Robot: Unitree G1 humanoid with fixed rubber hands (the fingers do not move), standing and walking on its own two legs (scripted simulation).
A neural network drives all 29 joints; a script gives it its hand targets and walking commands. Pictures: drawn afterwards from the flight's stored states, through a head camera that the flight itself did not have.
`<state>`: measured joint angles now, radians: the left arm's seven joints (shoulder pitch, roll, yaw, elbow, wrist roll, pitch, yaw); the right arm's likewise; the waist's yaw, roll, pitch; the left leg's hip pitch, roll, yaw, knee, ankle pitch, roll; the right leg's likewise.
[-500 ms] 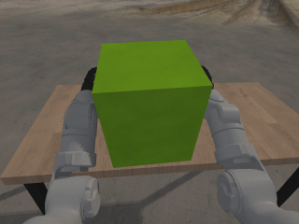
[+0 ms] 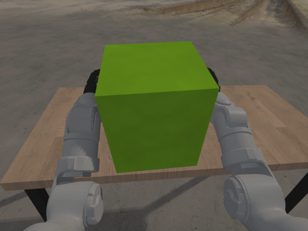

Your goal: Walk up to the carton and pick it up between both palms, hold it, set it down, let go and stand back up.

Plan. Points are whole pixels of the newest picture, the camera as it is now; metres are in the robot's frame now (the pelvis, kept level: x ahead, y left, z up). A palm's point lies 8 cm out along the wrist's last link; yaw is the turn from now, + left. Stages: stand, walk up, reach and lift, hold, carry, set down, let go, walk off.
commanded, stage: hold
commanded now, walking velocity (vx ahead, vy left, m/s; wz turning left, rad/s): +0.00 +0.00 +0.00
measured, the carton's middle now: (153, 108) +0.35 +0.04 +0.21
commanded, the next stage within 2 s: set down in 0.80 s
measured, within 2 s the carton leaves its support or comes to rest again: neither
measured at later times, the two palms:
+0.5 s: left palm (92, 98) +0.36 +0.19 +0.23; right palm (210, 96) +0.38 -0.11 +0.24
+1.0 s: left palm (92, 99) +0.36 +0.19 +0.22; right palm (209, 96) +0.38 -0.11 +0.24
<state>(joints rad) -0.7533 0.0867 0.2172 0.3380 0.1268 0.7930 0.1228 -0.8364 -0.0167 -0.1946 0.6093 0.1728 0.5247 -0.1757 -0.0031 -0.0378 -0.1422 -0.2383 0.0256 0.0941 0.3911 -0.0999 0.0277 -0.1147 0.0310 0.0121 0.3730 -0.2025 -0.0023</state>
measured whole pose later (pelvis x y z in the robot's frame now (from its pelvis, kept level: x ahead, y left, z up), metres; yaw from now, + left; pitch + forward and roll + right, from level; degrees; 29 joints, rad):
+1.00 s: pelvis +0.00 +0.00 +0.00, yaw +0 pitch -4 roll -1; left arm -0.76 0.07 0.26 0.37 0.13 0.74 0.11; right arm -0.85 -0.02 -0.19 0.64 0.17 0.50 -0.18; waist 0.00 -0.04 -0.13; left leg -0.23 0.02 0.09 0.39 -0.10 0.03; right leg -0.11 0.03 0.01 0.37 -0.20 0.00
